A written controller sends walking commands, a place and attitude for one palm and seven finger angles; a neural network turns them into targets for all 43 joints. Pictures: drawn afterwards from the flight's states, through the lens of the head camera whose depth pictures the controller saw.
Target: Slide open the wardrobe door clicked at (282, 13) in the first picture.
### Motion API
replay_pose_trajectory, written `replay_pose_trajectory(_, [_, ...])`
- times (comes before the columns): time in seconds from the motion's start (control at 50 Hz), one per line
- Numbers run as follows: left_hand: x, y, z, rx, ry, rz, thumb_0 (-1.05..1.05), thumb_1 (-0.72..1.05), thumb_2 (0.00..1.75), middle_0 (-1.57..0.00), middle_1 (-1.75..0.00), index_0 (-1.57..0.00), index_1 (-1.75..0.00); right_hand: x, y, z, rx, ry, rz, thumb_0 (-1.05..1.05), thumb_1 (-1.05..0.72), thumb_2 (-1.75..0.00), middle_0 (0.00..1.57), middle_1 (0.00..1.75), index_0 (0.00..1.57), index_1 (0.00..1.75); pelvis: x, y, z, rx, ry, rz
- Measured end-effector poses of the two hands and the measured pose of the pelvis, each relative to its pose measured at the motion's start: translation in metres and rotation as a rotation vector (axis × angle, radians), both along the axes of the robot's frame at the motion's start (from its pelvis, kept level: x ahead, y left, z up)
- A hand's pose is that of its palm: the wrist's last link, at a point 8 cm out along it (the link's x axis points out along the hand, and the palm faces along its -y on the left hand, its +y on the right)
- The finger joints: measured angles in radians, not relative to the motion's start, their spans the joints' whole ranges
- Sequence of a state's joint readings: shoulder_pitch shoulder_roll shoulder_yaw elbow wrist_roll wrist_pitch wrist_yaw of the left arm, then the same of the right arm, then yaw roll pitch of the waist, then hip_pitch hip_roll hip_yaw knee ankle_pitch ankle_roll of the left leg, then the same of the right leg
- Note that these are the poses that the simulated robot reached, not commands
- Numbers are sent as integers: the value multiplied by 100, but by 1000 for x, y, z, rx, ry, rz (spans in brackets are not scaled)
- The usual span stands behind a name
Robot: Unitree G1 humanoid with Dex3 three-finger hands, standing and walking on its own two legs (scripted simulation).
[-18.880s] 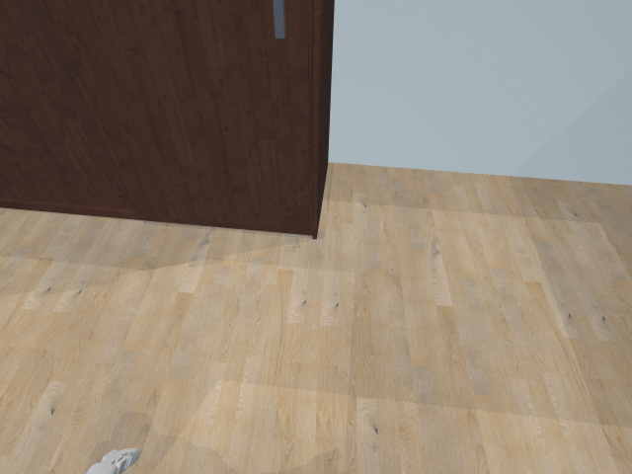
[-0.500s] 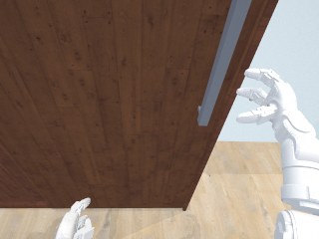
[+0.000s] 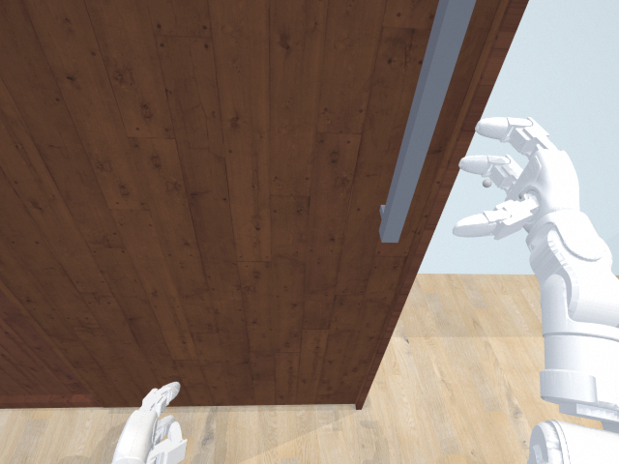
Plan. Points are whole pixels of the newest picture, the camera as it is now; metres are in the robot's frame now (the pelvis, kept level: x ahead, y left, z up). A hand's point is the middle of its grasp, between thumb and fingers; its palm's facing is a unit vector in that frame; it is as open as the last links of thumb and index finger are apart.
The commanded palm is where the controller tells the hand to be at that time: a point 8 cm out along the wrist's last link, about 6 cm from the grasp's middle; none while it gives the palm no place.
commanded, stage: move the hooked fingers beside the handle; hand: right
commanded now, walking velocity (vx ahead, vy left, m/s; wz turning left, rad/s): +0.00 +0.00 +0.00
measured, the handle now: (412, 129) +0.45 -0.09 +0.25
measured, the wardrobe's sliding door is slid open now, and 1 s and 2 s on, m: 0.00 0.00 0.00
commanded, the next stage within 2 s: none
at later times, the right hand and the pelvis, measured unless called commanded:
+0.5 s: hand (483, 171) +0.39 -0.17 +0.24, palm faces -0.02 +1.00 -0.02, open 14.0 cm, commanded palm +0.36 -0.21 +0.23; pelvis +0.00 +0.00 +0.00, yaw +0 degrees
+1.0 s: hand (468, 189) +0.39 -0.16 +0.21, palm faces -0.03 +1.00 -0.02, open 14.0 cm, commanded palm +0.37 -0.21 +0.23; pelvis +0.00 +0.01 +0.00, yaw +0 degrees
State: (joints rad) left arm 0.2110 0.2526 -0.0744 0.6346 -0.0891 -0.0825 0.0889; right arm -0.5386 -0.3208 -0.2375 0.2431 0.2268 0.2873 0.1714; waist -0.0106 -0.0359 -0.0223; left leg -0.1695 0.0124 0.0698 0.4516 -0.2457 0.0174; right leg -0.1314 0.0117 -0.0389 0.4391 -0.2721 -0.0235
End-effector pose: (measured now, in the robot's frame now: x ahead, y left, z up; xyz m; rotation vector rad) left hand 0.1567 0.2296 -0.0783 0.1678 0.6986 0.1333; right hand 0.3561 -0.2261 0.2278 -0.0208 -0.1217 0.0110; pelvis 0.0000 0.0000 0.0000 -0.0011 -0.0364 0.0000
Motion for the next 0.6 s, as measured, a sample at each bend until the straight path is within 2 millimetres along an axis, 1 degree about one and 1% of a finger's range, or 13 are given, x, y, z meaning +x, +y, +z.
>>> replay_pose_trajectory(0.06, [2, -1, -1, -2, 0, -7, 2, 90, 89, -20, -30, -20, -30, 4, 2, 17, -3, -21, 9, -2, 50, -30, 31, 120, 30, 120, -1, 0, 0, 1, 0, -6])
replay_pose_trajectory(0.1, [2, -2, -2, -9, 3, -6, 2, 90, 89, -20, -30, -20, -30, 10, 4, 19, 1, 15, 19, -2, 50, -30, 31, 121, 30, 120, -2, 0, 0, 0, 7, -9])
replay_pose_trajectory(0.14, [1, -2, -4, -19, 9, -3, 2, 90, 89, -20, -30, -20, -30, 16, 6, 12, 14, 78, 28, -2, 50, -30, 31, 120, 30, 120, -3, -1, 0, -1, 16, -8])
replay_pose_trajectory(0.2, [-3, 1, -6, -30, 15, 11, 2, 90, 89, -20, -30, -21, -30, 17, 8, -9, 25, 158, 27, -1, 50, -30, 31, 120, 30, 120, -3, 0, 0, -3, 25, 0])
replay_pose_trajectory(0.24, [-6, 3, -5, -31, 15, 21, 2, 90, 89, -20, -30, -21, -30, 14, 9, -19, 24, 162, 20, -2, 50, -30, 30, 120, 30, 120, -3, 0, 0, -4, 24, 6])
replay_pose_trajectory(0.28, [-9, 5, -5, -24, 14, 26, 2, 90, 89, -20, -30, -20, -30, 9, 9, -20, 15, 120, 12, -2, 49, -30, 30, 120, 30, 120, -3, 1, 0, -5, 17, 10])
replay_pose_trajectory(0.32, [-11, 6, -4, -15, 14, 24, 2, 90, 89, -20, -30, -20, -30, 4, 9, -12, 11, 51, 7, -2, 49, -30, 30, 120, 30, 120, -2, 2, 0, -5, 9, 10])
replay_pose_trajectory(0.38, [-12, 8, -3, -4, 14, 21, 2, 90, 89, -20, -30, -20, -30, -1, 6, 9, 3, -36, 2, -2, 50, -30, 31, 120, 30, 120, -2, 4, 0, -3, -3, 7])
replay_pose_trajectory(0.42, [-11, 9, -3, -3, 16, 19, 2, 90, 89, -20, -30, -20, -30, 1, 4, 19, -3, -43, 1, -2, 50, -30, 31, 120, 30, 120, -2, 5, 0, -1, -5, 2])
replay_pose_trajectory(0.44, [-11, 9, -4, -4, 18, 17, 2, 90, 89, -20, -30, -20, -30, 3, 4, 21, -5, -27, 3, -2, 50, -30, 31, 120, 30, 120, -3, 5, 0, -1, -4, -1])
replay_pose_trajectory(0.48, [-10, 10, -6, -9, 23, 17, 2, 90, 89, -20, -30, -20, -30, 8, 4, 17, -4, 38, 8, -2, 50, -30, 31, 120, 30, 120, -4, 4, 0, 0, 3, -5])
replay_pose_trajectory(0.56, [-10, 12, -9, -18, 32, 23, 2, 90, 89, -20, -30, -20, -30, 15, 9, -11, 6, 179, 19, -1, 50, -30, 30, 120, 30, 120, -6, 4, 0, -3, 22, -6])
replay_pose_trajectory(0.6, [-11, 12, -9, -18, 31, 28, 2, 90, 89, -20, -30, -20, -30, 15, 13, -22, 8, 189, 21, -2, 50, -30, 30, 120, 30, 120, -6, 5, 0, -4, 24, -4])
